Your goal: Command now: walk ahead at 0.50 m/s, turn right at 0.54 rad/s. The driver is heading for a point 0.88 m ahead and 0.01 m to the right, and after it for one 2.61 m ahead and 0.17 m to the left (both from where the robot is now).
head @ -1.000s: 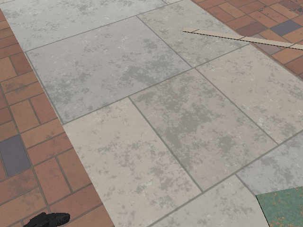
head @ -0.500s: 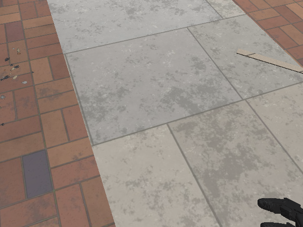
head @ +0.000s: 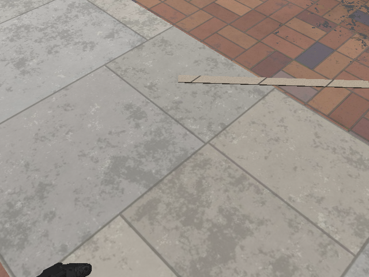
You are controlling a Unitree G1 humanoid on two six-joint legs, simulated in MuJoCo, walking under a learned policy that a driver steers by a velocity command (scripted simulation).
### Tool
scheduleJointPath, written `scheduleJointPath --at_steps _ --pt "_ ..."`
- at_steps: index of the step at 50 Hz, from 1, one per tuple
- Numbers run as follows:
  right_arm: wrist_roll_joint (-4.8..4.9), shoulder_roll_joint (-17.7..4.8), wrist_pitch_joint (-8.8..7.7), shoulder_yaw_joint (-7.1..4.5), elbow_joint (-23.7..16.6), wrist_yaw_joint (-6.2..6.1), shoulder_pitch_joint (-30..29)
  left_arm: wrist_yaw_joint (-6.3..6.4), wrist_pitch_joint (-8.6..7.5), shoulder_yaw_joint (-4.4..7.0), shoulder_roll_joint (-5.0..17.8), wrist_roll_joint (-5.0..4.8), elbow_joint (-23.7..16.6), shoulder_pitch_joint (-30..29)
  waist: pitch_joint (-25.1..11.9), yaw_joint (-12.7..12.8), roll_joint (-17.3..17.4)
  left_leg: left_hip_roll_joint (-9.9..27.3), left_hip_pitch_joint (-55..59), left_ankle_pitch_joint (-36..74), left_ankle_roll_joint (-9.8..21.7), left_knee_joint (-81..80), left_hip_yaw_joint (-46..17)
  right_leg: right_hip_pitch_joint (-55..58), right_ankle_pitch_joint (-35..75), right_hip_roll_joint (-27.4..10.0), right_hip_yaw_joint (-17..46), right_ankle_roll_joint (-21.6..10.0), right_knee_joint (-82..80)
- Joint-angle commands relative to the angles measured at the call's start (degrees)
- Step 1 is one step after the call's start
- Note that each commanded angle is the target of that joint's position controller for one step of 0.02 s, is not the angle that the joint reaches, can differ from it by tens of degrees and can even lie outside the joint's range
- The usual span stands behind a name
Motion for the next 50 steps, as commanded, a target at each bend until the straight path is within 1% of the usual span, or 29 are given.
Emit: scheduleJointPath --at_steps 1,2,3,4,5,6,7,9,11,15,18,20,22,23,24,25,26,27,28,29,30,32,34,37,41,45,48,49,50 --pt "-1.46 -7.9 -0.75 -1.13 -5.3 -0.72 -1.2 2.24 0.60 6.46 16.4 -0.23 1.0 21.5 -14.3 12.0 -4.7 7.3 -22.8 35.7 2.7 39.9 -2.6 38.2 3.2 -5.9 14.7 -7.7 -3.0" --pt "-1.56 -2.5 -2.81 0.82 -8.2 0.38 1.8 2.11 -0.14 6.36 19.2 -0.27 -1.0 18.0 -21.6 6.4 -14.0 -5.5 -44.9 -6.5 -0.2 58.4 -12.8 53.7 -7.0 -18.5 48.8 -20.0 -12.5" --pt "0.39 -8.2 -4.94 -0.41 -8.9 1.42 -5.1 1.82 -0.64 4.98 14.0 0.05 -1.3 19.1 -21.6 11.0 -5.3 -2.1 -51.0 -4.3 1.2 59.9 -22.1 53.0 -10.0 -18.1 47.8 -17.4 -17.0" --pt "1.89 -8.6 -5.87 -0.46 -10.6 1.78 -9.2 1.88 -1.24 4.32 11.8 0.34 -1.1 17.3 -13.6 10.2 -3.3 0.2 -52.8 0.6 2.5 56.7 -21.3 45.9 -7.2 -16.0 39.1 -14.8 -17.3" --pt "1.00 -7.5 -6.11 -0.25 -10.3 1.38 -9.4 1.85 -1.61 3.90 10.6 0.25 -1.3 13.6 -8.0 6.9 2.2 2.7 -50.3 4.5 2.5 50.8 -20.9 36.5 -0.9 -13.2 32.4 -12.7 -17.7" --pt "-0.48 -8.1 -5.72 -0.72 -9.6 1.00 -9.0 2.10 -1.75 3.33 8.5 0.46 -2.1 10.4 -5.9 4.9 1.9 4.3 -46.6 6.7 1.9 45.9 -20.8 30.2 4.7 -11.2 27.7 -11.5 -18.4" --pt "-0.93 -8.1 -4.98 -0.93 -9.4 1.08 -7.8 2.37 -1.78 3.03 8.0 1.09 -3.0 8.9 -4.9 3.3 0.4 5.0 -43.1 8.2 1.3 44.2 -20.9 25.5 8.2 -9.8 25.7 -11.4 -19.6" --pt "-1.55 -6.8 -3.77 -0.80 -9.5 1.03 -6.9 2.85 -2.01 3.25 8.7 0.84 -3.1 8.7 -4.3 2.2 0.1 4.8 -40.9 9.8 -0.7 39.8 -19.7 20.6 13.1 -8.6 23.1 -11.8 -21.1" --pt "-1.80 -5.4 -3.14 -0.28 -10.7 0.81 -9.9 3.61 -2.04 3.69 10.3 0.69 -2.6 10.1 -2.9 2.7 -0.2 4.0 -41.1 14.5 -2.5 33.0 -18.7 17.2 15.0 -7.1 19.9 -11.3 -21.7" --pt "-1.35 -2.9 -3.59 1.11 -11.8 1.69 -17.8 4.37 -1.65 3.49 10.1 0.37 -0.7 13.4 -2.3 6.7 -2.7 1.4 -35.7 31.9 -2.8 14.8 -17.2 15.1 8.7 -3.8 14.6 -7.0 -21.0" --pt "-0.41 -4.3 -4.17 0.90 -12.9 2.49 -21.4 4.18 -1.67 3.44 10.4 0.15 1.3 16.6 -1.3 8.5 -3.4 0.7 -35.2 34.2 -1.5 9.7 -18.0 18.8 4.0 -6.6 17.5 -6.5 -19.8" --pt "-0.45 -5.7 -4.57 0.44 -13.5 2.89 -22.1 4.22 -1.53 3.47 10.4 0.13 2.1 17.6 -0.8 8.3 -3.8 0.6 -36.2 30.6 0.3 7.1 -18.7 23.4 4.0 -8.9 20.1 -5.9 -17.2" --pt "-0.45 -6.8 -4.87 -0.03 -13.3 3.04 -20.1 4.34 -1.17 3.68 10.8 0.34 2.6 17.3 -0.5 6.7 -5.2 0.3 -34.5 25.6 2.2 6.0 -18.3 26.3 7.8 -10.7 21.7 -5.0 -14.8" --pt "-0.56 -7.5 -5.03 -0.49 -12.5 2.94 -16.7 4.36 -0.96 3.61 10.6 0.34 2.5 16.3 -1.6 4.6 -5.5 -0.7 -30.1 24.4 3.5 4.3 -16.9 26.7 13.7 -9.8 21.1 -4.0 -11.6" --pt "-0.91 -9.2 -5.20 -1.47 -10.7 2.64 -10.4 4.32 -0.83 3.06 9.2 0.60 2.3 16.0 -5.8 1.6 -4.3 -0.7 -21.0 25.2 5.4 3.7 -16.5 25.8 20.2 -6.6 18.8 -2.6 -3.7" --pt "-1.63 -12.1 -5.28 -2.19 -9.6 2.35 -1.3 4.41 -0.74 1.97 6.9 1.42 1.2 16.3 -14.4 -2.0 0.8 7.7 -6.2 25.6 9.1 5.2 -25.7 18.7 12.0 -2.8 15.3 -0.4 11.9" --pt "-1.65 -16.5 -4.57 -3.58 -7.2 2.74 4.2 4.33 -1.60 0.82 2.7 0.10 0.8 24.8 -20.9 0.7 18.7 18.9 12.7 11.9 18.6 -0.2 -51.8 -2.9 -16.6 6.4 9.7 4.3 32.1" --pt "0.08 -11.0 -4.45 -2.16 -7.0 3.20 4.7 4.32 -2.05 1.30 6.9 -0.35 1.6 23.0 -18.7 -1.1 15.3 19.7 12.9 -2.0 18.1 -5.9 -60.4 -11.3 -25.5 4.7 14.3 4.4 38.8" --pt "0.15 -8.3 -4.22 -1.28 -7.6 3.00 1.1 4.19 -2.26 2.15 10.0 -0.83 0.4 16.5 -10.5 -1.8 9.6 18.0 6.3 -2.5 15.6 -6.7 -52.3 -14.4 -20.8 1.9 13.7 4.1 40.3" --pt "-0.62 -7.5 -3.81 -0.82 -8.4 2.83 -2.5 4.29 -2.41 1.95 9.5 -0.27 -0.6 12.5 -6.7 -0.7 5.2 15.6 -0.6 3.3 14.1 -7.2 -45.6 -13.1 -16.4 -0.8 11.0 4.0 38.4" --pt "-1.04 -6.4 -3.61 -0.41 -8.3 2.82 -4.4 4.22 -2.65 2.03 8.9 0.60 -1.2 10.3 -3.2 0.4 4.2 13.6 -6.2 9.5 14.2 -8.6 -41.2 -12.3 -13.3 -2.5 10.1 4.2 34.8" --pt "-1.44 -4.9 -3.85 0.23 -8.1 2.72 -5.5 3.96 -2.40 2.09 7.3 0.71 -0.8 11.9 -3.2 2.6 6.9 10.6 -10.9 17.7 13.7 -10.6 -35.5 -7.3 -10.0 -4.5 9.4 4.6 30.4" --pt "-0.77 -5.7 -4.09 0.07 -7.3 2.56 -4.8 3.93 -1.98 1.76 5.7 0.74 -0.6 12.4 -3.1 3.2 7.1 10.2 -12.5 22.8 14.7 -12.2 -32.0 -6.8 -9.2 -5.1 8.1 5.5 26.7" --pt "-0.46 -7.9 -3.78 -0.49 -6.0 1.97 -3.4 4.00 -1.97 1.17 4.4 1.08 -2.2 7.2 -1.5 2.1 5.4 10.1 -12.5 27.4 15.1 -14.4 -28.1 -9.3 -2.4 -5.8 7.1 6.9 17.5" --pt "0.33 -8.5 -2.90 -0.52 -4.0 1.51 0.2 3.41 -2.84 0.68 3.2 1.01 -3.8 -0.4 0.1 -0.3 5.0 7.7 -13.1 29.7 13.3 -14.0 -24.1 -5.6 8.4 -3.8 5.9 7.6 3.8" --pt "0.74 -9.1 -1.68 -0.73 -2.3 1.10 3.8 2.23 -3.91 0.79 3.6 0.41 -5.5 -6.3 1.2 -1.7 5.3 9.2 -10.9 28.6 12.9 -10.8 -26.5 -2.5 9.7 -1.4 5.9 7.6 -3.1" --pt "0.80 -10.3 -0.84 -1.34 -2.0 0.48 3.4 1.90 -4.72 1.64 5.9 0.36 -5.3 -4.5 0.2 0.9 6.8 10.8 -8.5 30.5 11.4 -6.2 -29.6 3.1 4.9 -0.5 6.4 5.9 -7.0" --pt "0.79 -10.4 -0.66 -1.38 -2.2 0.38 2.4 2.15 -4.93 2.31 7.0 0.48 -4.1 -0.3 -1.8 3.6 6.9 9.7 -9.4 35.3 10.3 -2.1 -28.9 9.8 4.5 0.1 5.5 4.7 -9.1" --pt "0.44 -9.0 -0.72 -0.87 -2.6 0.43 2.1 2.69 -5.05 3.51 9.5 0.98 -2.2 7.0 -7.0 7.0 6.0 6.4 -12.8 37.9 8.6 6.5 -26.9 21.7 5.0 -1.0 5.8 2.8 -8.9"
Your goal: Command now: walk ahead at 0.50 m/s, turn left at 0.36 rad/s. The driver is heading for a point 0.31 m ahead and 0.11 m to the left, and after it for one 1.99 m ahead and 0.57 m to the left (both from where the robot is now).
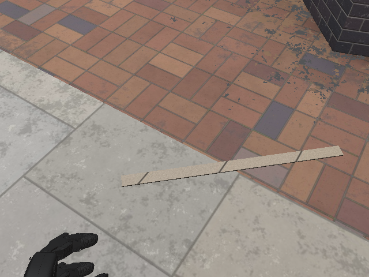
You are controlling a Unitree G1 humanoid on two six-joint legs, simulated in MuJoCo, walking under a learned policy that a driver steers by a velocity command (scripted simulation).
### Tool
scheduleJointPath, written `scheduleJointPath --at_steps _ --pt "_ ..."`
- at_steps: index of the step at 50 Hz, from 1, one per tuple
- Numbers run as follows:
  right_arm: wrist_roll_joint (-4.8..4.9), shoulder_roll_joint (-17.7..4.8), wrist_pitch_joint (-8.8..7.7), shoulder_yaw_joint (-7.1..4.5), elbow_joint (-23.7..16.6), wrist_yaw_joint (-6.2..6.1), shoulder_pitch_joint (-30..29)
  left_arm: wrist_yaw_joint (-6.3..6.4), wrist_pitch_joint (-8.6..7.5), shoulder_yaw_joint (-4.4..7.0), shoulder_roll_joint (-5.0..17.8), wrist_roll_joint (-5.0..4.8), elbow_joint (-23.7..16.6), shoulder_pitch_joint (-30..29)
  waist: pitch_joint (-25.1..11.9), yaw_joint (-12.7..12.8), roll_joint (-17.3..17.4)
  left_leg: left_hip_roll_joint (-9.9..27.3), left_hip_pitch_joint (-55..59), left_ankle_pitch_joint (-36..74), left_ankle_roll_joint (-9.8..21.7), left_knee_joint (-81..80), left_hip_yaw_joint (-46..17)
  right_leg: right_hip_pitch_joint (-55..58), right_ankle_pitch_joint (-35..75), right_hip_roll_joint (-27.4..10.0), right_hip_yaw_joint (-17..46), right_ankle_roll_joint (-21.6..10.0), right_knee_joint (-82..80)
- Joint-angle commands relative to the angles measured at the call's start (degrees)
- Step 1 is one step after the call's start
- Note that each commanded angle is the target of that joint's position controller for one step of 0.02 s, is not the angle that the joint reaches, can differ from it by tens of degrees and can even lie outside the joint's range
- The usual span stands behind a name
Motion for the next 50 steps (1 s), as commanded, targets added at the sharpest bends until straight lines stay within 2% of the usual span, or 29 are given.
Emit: scheduleJointPath --at_steps 1,2,3,4,5,6,7,9,11,16,19,22,23,24,25,26,27,28,29,30,32,35,38,43,46,47,48,49,50 --pt "-1.51 -5.5 -0.56 -0.66 -5.6 -0.37 -4.4 1.37 -0.97 5.30 14.2 1.32 0.6 20.6 -15.4 14.2 0.2 6.0 -17.8 21.1 3.9 26.2 -4.2 35.7 -0.2 -11.3 10.1 -6.4 1.7" --pt "-0.40 -0.3 -1.56 0.85 -6.8 -0.28 3.7 1.15 -0.10 5.93 17.4 1.46 1.9 23.2 -22.8 10.6 -16.7 -0.8 -37.5 -10.2 0.8 44.0 0.1 51.3 -10.7 -23.8 33.8 -14.6 -3.3" --pt "0.87 -6.2 -1.83 -0.51 -5.7 -0.27 1.8 1.13 0.19 4.66 11.7 0.98 1.7 22.8 -19.6 12.2 -11.6 2.3 -43.5 -10.5 0.5 51.5 -4.2 48.0 -20.8 -22.6 37.4 -14.2 -7.2" --pt "1.31 -8.9 -1.75 -1.49 -6.9 -0.22 -3.5 1.32 0.23 3.75 8.9 0.57 1.7 19.7 -11.3 12.4 -7.6 4.4 -45.8 -5.2 0.6 52.8 -3.5 40.9 -20.2 -20.6 28.3 -11.9 -8.5" --pt "0.85 -8.2 -1.51 -1.57 -7.2 -0.34 -5.9 1.28 0.22 3.23 7.7 0.73 1.9 16.3 -7.2 10.8 -4.3 6.4 -43.9 -0.7 0.2 51.7 -2.3 33.7 -15.1 -18.1 21.8 -10.7 -10.1" --pt "0.24 -7.5 -1.14 -1.77 -7.7 -0.30 -7.3 1.11 0.16 2.84 6.2 0.89 2.3 13.7 -4.0 9.3 -4.1 7.8 -42.4 2.1 -0.1 49.4 -2.2 28.1 -10.8 -16.1 17.0 -10.3 -12.0" --pt "0.27 -6.4 -0.46 -1.87 -7.7 -0.12 -6.7 1.08 -0.12 2.66 5.5 1.26 2.7 11.9 -2.4 7.7 -5.0 9.1 -39.5 4.1 -0.2 47.9 -2.3 23.8 -7.9 -14.6 12.8 -9.7 -14.0" --pt "0.44 -4.1 0.78 -1.60 -8.3 0.09 -6.7 1.10 -0.81 3.03 5.7 1.10 3.6 10.6 -0.9 6.3 -4.8 9.8 -37.6 5.8 -0.8 46.0 -1.7 19.7 -3.4 -14.3 7.7 -10.2 -17.0" --pt "0.05 -3.4 1.49 -1.53 -9.6 0.12 -8.7 1.33 -1.22 3.63 7.2 1.11 4.8 10.5 0.4 5.9 -3.2 10.3 -39.2 9.0 -1.5 42.5 -1.8 18.8 0.3 -14.8 3.7 -10.8 -18.6" --pt "-0.84 -2.1 1.12 -0.90 -12.6 1.85 -15.6 2.80 0.15 4.45 10.3 0.99 6.0 9.6 1.3 7.2 -2.2 7.7 -32.9 23.4 -1.8 23.9 3.5 17.7 19.3 -11.7 -9.6 -8.6 -15.4" --pt "-0.81 -3.6 1.59 -1.53 -14.8 3.08 -18.3 3.28 1.23 4.97 11.9 -0.32 7.0 10.9 -0.2 7.7 -2.9 6.6 -30.7 23.2 -0.3 18.2 4.6 22.4 20.8 -13.4 -10.8 -7.2 -11.7" --pt "-1.40 -6.8 2.31 -3.22 -15.3 3.52 -14.7 3.61 2.32 5.73 13.6 -2.09 6.9 9.3 -2.7 4.6 -3.6 3.1 -24.5 16.6 2.8 14.3 7.2 25.2 28.4 -14.0 -11.6 -5.0 -0.8" --pt "-1.47 -8.9 2.28 -4.50 -13.9 3.21 -8.9 3.64 2.71 5.53 12.8 -2.29 6.8 9.1 -5.6 1.6 -1.6 0.7 -16.7 19.9 4.5 10.0 8.1 23.8 27.6 -11.7 -13.0 -3.3 8.5" --pt "-1.45 -13.3 2.39 -6.11 -13.0 1.93 -4.2 3.38 2.68 4.87 11.0 -0.80 6.9 12.5 -8.8 0.1 5.5 3.0 -5.3 39.0 7.0 7.3 2.7 16.0 14.6 -7.6 -14.1 0.6 22.6" --pt "-1.70 -18.8 2.73 -6.50 -14.5 0.60 -6.0 2.71 2.58 2.74 4.4 3.30 5.4 18.0 -12.9 6.5 21.2 17.2 10.0 66.7 15.8 12.6 -17.5 -4.0 -37.7 1.0 -12.7 4.9 43.7" --pt "-2.37 -17.3 2.02 -5.60 -17.6 1.38 -6.8 2.10 2.29 2.42 7.4 1.88 5.5 19.7 -26.1 4.5 15.8 24.3 14.1 52.3 24.3 6.0 -34.6 -8.5 -42.0 4.1 0.9 5.0 54.0" --pt "-1.99 -13.9 1.59 -4.92 -18.4 1.99 -9.1 2.02 2.59 3.35 10.9 -0.35 4.9 13.6 -21.9 2.5 7.6 21.1 10.1 42.2 21.7 2.9 -29.2 -11.4 -35.8 1.8 3.3 3.9 54.3" --pt "-0.91 -11.9 1.43 -4.38 -18.0 1.84 -11.8 2.54 2.96 3.18 10.3 -0.35 3.9 10.5 -15.3 3.8 5.0 18.2 3.7 33.7 18.4 1.7 -24.4 -13.2 -30.5 0.1 2.8 3.2 50.4" --pt "-0.38 -10.2 1.70 -3.82 -18.0 1.41 -14.1 3.33 3.55 3.20 10.0 0.52 4.5 9.6 -11.1 5.1 2.9 16.0 -2.9 28.9 16.0 0.5 -21.4 -12.1 -27.2 -1.7 3.0 3.4 46.5" --pt "-0.80 -9.5 2.06 -3.57 -18.4 0.92 -16.0 3.78 4.20 3.44 10.6 0.92 4.3 9.6 -9.1 6.7 4.2 14.5 -9.1 27.1 14.9 -0.8 -19.6 -8.6 -25.1 -2.3 3.4 3.3 43.0" --pt "-2.12 -9.9 2.38 -3.69 -19.3 0.36 -17.4 3.90 4.93 3.43 9.9 1.18 4.5 10.7 -8.8 8.2 6.3 12.4 -14.8 28.6 14.2 -1.9 -17.4 -3.7 -22.7 -1.0 2.5 3.5 38.5" --pt "-1.65 -11.0 2.74 -4.24 -19.2 -0.70 -16.4 4.19 5.25 2.82 8.1 1.37 4.5 9.8 -10.0 7.7 6.2 11.2 -15.7 27.9 14.0 -1.5 -16.8 -2.4 -20.6 0.3 2.8 4.7 30.9" --pt "-1.45 -10.4 3.55 -4.04 -19.6 -1.48 -17.3 4.01 5.75 2.57 7.7 1.01 4.6 8.6 -9.8 7.0 7.4 10.1 -17.1 16.7 12.6 -1.9 -17.0 -0.9 -16.6 0.3 3.1 5.4 25.7" --pt "-2.06 -8.8 4.35 -3.16 -18.8 -0.97 -16.3 3.30 5.21 2.36 7.6 0.73 3.6 6.8 -7.6 5.0 9.9 10.1 -17.9 10.4 11.9 -0.9 -19.2 3.9 -17.6 0.2 1.8 4.5 17.3" --pt "-1.51 -7.2 4.83 -2.13 -18.1 -0.76 -16.5 2.32 4.33 2.26 6.6 0.89 4.3 9.7 -6.8 7.1 9.5 8.7 -18.2 11.5 9.3 2.5 -19.2 12.3 -11.0 0.9 -0.3 1.9 1.9" --pt "-1.51 -6.0 4.70 -1.68 -17.2 -0.76 -14.1 2.13 4.11 2.44 8.0 1.78 4.2 10.1 -6.3 6.8 7.3 6.5 -20.3 9.0 6.4 4.6 -17.4 16.3 -6.7 -2.3 2.4 0.2 -2.7" --pt "-2.33 -4.0 4.34 -1.12 -16.9 -0.72 -11.1 2.27 4.14 3.04 12.0 2.90 3.4 10.2 -6.9 4.4 -3.1 0.5 -24.0 -0.6 2.7 14.1 -11.0 19.6 0.6 -12.4 12.1 -3.7 -5.7" --pt "-1.73 -5.5 3.85 -1.81 -18.4 -0.76 -13.4 2.21 4.24 2.91 11.8 3.77 4.3 8.5 -3.2 3.6 -13.4 -3.4 -25.5 -5.4 0.2 16.9 -3.6 12.1 0.6 -17.8 20.4 -10.9 -9.0" --pt "-2.41 -8.3 3.59 -2.46 -18.0 -0.90 -15.0 2.26 3.86 2.17 9.1 3.42 2.8 5.3 -2.7 4.8 -11.0 -1.1 -23.1 -5.8 -1.6 22.5 -3.9 10.4 -0.3 -17.6 20.2 -12.4 -9.9"
Keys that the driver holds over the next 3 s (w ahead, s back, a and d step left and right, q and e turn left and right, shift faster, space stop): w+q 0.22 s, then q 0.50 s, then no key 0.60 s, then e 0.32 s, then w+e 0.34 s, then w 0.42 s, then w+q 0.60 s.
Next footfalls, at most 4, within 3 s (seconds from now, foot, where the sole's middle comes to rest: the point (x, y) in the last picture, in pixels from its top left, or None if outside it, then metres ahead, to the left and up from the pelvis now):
0.02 right None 0.17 -0.13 -0.77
0.48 left None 0.36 0.16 -0.77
0.94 right None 0.42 -0.06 -0.77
1.18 left None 0.28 0.17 -0.77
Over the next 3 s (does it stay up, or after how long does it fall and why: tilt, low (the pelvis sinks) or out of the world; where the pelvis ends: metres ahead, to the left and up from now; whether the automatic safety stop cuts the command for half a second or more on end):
stays up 0.84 0.12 -0.01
